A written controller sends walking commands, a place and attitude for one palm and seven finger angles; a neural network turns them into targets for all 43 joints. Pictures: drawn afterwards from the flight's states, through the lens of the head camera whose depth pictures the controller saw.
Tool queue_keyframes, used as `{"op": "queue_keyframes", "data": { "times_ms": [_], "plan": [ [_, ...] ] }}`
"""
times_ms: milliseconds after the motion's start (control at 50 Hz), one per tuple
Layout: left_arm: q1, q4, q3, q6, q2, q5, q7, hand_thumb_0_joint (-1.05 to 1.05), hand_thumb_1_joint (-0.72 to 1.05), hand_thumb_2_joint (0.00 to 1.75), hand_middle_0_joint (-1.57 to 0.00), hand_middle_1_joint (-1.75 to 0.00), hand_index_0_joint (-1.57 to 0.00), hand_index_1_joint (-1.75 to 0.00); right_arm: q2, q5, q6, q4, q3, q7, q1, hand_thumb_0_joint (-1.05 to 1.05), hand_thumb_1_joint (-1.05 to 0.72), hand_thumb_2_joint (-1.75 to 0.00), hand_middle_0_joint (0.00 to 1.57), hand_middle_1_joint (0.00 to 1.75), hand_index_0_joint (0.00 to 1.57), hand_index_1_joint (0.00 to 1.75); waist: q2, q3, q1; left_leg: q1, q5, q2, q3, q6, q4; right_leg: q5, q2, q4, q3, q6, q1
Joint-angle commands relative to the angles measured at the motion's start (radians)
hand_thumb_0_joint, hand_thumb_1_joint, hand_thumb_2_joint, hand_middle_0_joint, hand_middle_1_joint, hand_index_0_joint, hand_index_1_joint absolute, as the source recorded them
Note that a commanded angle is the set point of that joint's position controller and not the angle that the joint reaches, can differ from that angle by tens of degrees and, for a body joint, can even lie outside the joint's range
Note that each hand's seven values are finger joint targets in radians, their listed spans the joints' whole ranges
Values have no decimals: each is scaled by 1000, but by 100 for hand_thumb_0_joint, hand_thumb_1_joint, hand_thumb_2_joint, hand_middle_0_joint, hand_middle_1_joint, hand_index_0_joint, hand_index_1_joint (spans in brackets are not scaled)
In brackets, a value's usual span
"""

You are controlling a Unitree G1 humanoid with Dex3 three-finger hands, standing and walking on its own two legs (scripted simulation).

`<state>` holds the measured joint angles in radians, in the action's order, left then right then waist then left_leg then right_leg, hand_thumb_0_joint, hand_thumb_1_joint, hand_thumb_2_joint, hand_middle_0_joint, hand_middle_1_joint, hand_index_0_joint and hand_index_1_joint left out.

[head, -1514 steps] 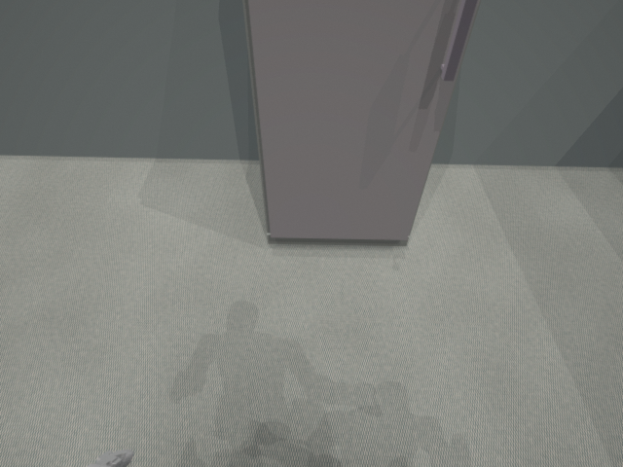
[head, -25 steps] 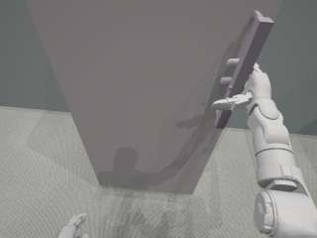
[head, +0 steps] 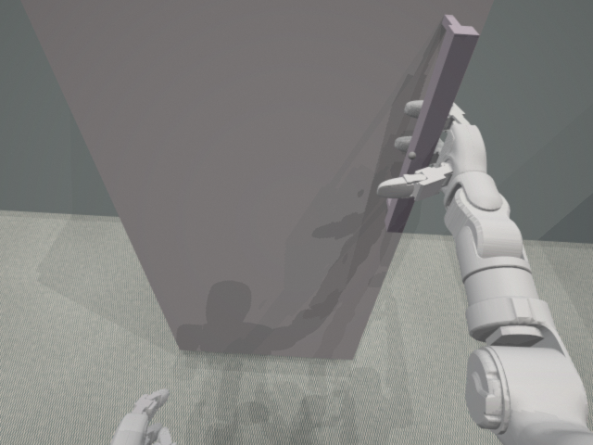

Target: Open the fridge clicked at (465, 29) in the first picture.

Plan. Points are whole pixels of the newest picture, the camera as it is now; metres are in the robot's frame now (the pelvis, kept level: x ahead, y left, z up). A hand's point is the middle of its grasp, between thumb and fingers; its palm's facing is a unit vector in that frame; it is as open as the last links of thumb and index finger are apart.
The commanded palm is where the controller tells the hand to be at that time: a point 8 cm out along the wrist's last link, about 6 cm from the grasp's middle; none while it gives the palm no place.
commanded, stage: slide the fingers in behind the handle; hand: right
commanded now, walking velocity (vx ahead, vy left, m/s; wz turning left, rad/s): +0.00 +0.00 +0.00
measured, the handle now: (417, 140) +0.49 -0.14 +0.19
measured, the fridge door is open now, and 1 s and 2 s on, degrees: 0 0 1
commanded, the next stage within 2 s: grip the handle and tug to test in 0.26 s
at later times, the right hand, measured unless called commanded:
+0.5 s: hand (408, 156) +0.44 -0.11 +0.19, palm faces -0.02 +1.00 +0.00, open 13.6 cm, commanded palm +0.42 -0.16 +0.19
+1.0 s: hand (411, 156) +0.44 -0.12 +0.20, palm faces -0.02 +1.00 +0.00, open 6.2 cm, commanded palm +0.42 -0.17 +0.19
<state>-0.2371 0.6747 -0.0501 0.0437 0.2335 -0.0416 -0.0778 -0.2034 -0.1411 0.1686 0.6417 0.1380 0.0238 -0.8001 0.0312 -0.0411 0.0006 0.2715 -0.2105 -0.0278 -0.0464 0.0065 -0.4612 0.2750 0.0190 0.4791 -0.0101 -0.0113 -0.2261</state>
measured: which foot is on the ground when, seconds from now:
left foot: down 0.00-1.00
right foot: down 0.00-1.00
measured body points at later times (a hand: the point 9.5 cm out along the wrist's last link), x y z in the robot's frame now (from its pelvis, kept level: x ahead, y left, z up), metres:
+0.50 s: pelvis +0.00 +0.00 +0.00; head +0.01 +0.00 +0.45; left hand +0.11 +0.24 -0.11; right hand +0.44 -0.17 +0.20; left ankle +0.02 +0.13 -0.74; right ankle -0.02 -0.13 -0.74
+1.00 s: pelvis +0.01 +0.00 +0.00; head +0.01 +0.01 +0.45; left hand +0.15 +0.24 -0.10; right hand +0.44 -0.17 +0.20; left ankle +0.02 +0.13 -0.74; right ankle -0.02 -0.13 -0.74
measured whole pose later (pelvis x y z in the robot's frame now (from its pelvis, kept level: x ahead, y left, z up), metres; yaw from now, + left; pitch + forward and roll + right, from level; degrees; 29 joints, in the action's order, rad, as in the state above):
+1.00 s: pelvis +0.01 +0.00 +0.00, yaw +1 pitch +1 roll +0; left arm -0.24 0.67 -0.05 0.04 0.24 -0.04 -0.08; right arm -0.21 -0.15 0.17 0.62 0.16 0.05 -0.76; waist 0.03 -0.04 0.01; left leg 0.25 -0.21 -0.02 -0.04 0.01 -0.44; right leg 0.28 0.03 0.46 0.00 -0.01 -0.20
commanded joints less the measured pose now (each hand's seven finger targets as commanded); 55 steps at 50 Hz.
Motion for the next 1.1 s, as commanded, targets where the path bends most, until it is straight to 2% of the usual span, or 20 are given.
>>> {"op": "queue_keyframes", "data": {
  "times_ms": [0, 20, 80, 120, 160, 200, 220, 340, 400, 440, 560, 640, 700, 740, 780, 840, 880, 940, 1040, 1080],
  "plan": [
    [44, -120, 44, 50, 122, -2, -5, 0, 90, 90, -20, -30, -20, -30, -118, -4, -81, -191, 8, 15, -526, 0, 50, -30, 30, 120, 30, 120, -81, -282, 35, -109, 192, 33, -3, -36, 37, -222, -16, -46, 6, 41, 72],
    [48, -122, 41, 49, 119, -3, -4, 0, 90, 90, -20, -30, -20, -30, -110, -4, -87, -201, -1, 16, -539, 0, 50, -30, 30, 120, 30, 120, -50, -287, 39, -111, 200, 30, -1, -36, 34, -225, -18, -47, 9, 40, 73],
    [41, -115, 38, 55, 116, -3, -5, 0, 90, 90, -20, -30, -20, -30, -100, -5, -93, -181, -8, 20, -557, 0, 50, -30, 30, 120, 30, 120, -57, -274, 43, -101, 193, 31, -3, -36, 35, -214, -18, -47, 8, 39, 66],
    [39, -117, 42, 56, 119, -2, -5, 0, 90, 90, -20, -30, -20, -30, -124, -6, -99, -176, 15, 19, -541, 0, 50, -30, 30, 120, 30, 120, -70, -286, 35, -114, 204, 32, -2, -36, 32, -228, -16, -46, 8, 41, 64],
    [37, -119, 42, 61, 115, 0, -2, 0, 90, 90, -20, -30, -20, -30, -122, -4, -109, -204, 19, 19, -548, 0, 50, -30, 30, 120, 30, 120, -34, -313, 29, -122, 227, 32, 0, -39, 26, -253, -18, -44, 11, 37, 81],
    [33, -119, 42, 59, 121, 0, -2, 0, 90, 90, -20, -30, -20, -30, -154, -3, -114, -193, 44, 17, -518, 0, 50, -30, 30, 120, 30, 120, -53, -309, 19, -142, 231, 31, -2, -40, 27, -256, -16, -45, 11, 37, 66],
    [41, -124, 41, 61, 116, -2, 1, 0, 90, 90, -20, -30, -20, -30, -128, -6, -115, -207, 23, 20, -521, 0, 50, -30, 30, 120, 30, 120, -41, -303, 25, -135, 224, 32, -1, -38, 29, -246, -15, -49, 14, 37, 66],
    [33, -117, 43, 60, 121, -4, -4, 0, 90, 90, -20, -30, -20, -30, -164, -1, -111, -191, 45, 17, -531, 0, 50, -30, 30, 120, 30, 120, -41, -274, 26, -124, 192, 32, 2, -36, 40, -215, -14, -57, 16, 39, 50],
    [30, -119, 45, 61, 122, -3, -5, 0, 90, 90, -20, -30, -20, -30, -160, 1, -114, -195, 45, 14, -530, 0, 36, -36, 32, 122, 32, 122, -33, -285, 23, -131, 206, 32, 2, -38, 39, -236, -13, -55, 18, 39, 63],
    [27, -118, 46, 61, 124, -1, -6, 0, 90, 90, -20, -30, -20, -30, -192, -6, -117, -213, 76, 13, -522, 0, 27, -40, 32, 123, 32, 123, -53, -319, 19, -154, 236, 33, 5, -36, 37, -252, -14, -54, 20, 41, 64],
    [32, -123, 49, 64, 119, -5, 0, 0, 90, 90, -20, -30, -20, -30, -143, -6, -126, -249, 36, 22, -502, 0, -1, -52, 35, 127, 35, 127, -25, -329, 23, -163, 281, 34, 3, -37, 34, -286, -14, -50, 30, 38, 85],
    [38, -127, 49, 59, 121, -4, 2, 0, 90, 90, -20, -30, -20, -30, -163, -9, -112, -255, 60, 22, -456, 0, -20, -60, 38, 130, 38, 130, -44, -320, 10, -182, 298, 34, 2, -39, 32, -297, -15, -53, 29, 40, 74],
    [46, -133, 49, 54, 122, -5, 2, 0, 90, 90, -20, -30, -20, -30, -140, -9, -102, -270, 39, 27, -440, 0, -34, -66, 39, 132, 39, 132, -57, -301, 15, -176, 306, 35, -2, -36, 34, -306, -13, -52, 32, 42, 79],
    [45, -128, 49, 51, 122, -6, 0, 0, 90, 90, -20, -30, -20, -30, -167, -7, -94, -275, 57, 25, -457, 0, -43, -70, 40, 133, 40, 133, -63, -294, 19, -173, 299, 34, 1, -34, 39, -291, -15, -53, 32, 43, 74],
    [52, -133, 47, 51, 117, -6, -1, 0, 90, 90, -20, -30, -20, -30, -132, -10, -88, -291, 29, 26, -471, 0, -53, -74, 41, 135, 41, 135, -54, -287, 25, -164, 297, 33, 0, -34, 41, -289, -16, -53, 31, 44, 81],
    [52, -129, 47, 43, 121, -4, -5, 0, 90, 90, -20, -30, -20, -30, -172, -10, -79, -276, 61, 27, -461, 0, -67, -80, 43, 137, 43, 137, -59, -299, 20, -176, 297, 31, 2, -35, 41, -292, -17, -51, 31, 44, 79],
    [57, -131, 43, 44, 117, -5, -6, 0, 90, 90, -20, -30, -20, -30, -146, -14, -71, -264, 43, 31, -464, 0, -76, -84, 44, 138, 44, 138, -67, -285, 23, -165, 285, 32, 2, -33, 44, -274, -19, -53, 30, 44, 75],
    [55, -129, 44, 41, 120, -3, -9, 0, 90, 90, -20, -30, -20, -30, -170, -13, -70, -254, 61, 30, -471, 0, -90, -90, 45, 140, 45, 140, -64, -293, 24, -164, 283, 30, 3, -33, 43, -276, -20, -49, 29, 46, 77],
    [61, -138, 43, 42, 113, -2, -6, 0, 90, 90, -20, -30, -20, -30, -144, -12, -82, -286, 42, 32, -464, 0, -90, -90, 45, 140, 45, 140, -28, -324, 16, -179, 326, 30, 2, -37, 30, -320, -21, -42, 30, 42, 95],
    [56, -132, 41, 39, 116, -2, -6, 0, 90, 90, -20, -30, -20, -30, -149, -8, -78, -264, 40, 27, -475, 0, -90, -90, 45, 140, 45, 140, -52, -300, 24, -169, 312, 31, 1, -36, 33, -303, -20, -46, 27, 42, 81]
  ]
}}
